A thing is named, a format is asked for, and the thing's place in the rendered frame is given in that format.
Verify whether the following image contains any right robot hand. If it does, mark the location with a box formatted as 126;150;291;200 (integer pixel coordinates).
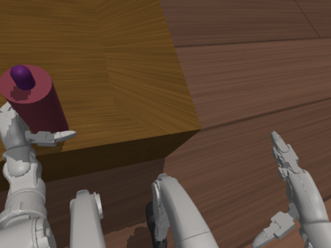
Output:
251;131;329;248

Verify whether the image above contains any right robot foot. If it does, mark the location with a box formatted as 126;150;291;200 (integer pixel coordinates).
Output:
146;202;167;248

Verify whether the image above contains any left robot arm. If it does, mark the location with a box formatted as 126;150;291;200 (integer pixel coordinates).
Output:
0;146;56;248

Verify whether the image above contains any bottle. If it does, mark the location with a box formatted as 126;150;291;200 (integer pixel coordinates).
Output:
0;65;69;143

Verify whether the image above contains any right robot arm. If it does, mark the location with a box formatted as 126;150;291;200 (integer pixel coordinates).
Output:
299;221;331;248

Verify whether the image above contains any left robot hand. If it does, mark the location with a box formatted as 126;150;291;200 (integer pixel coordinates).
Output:
0;102;77;151

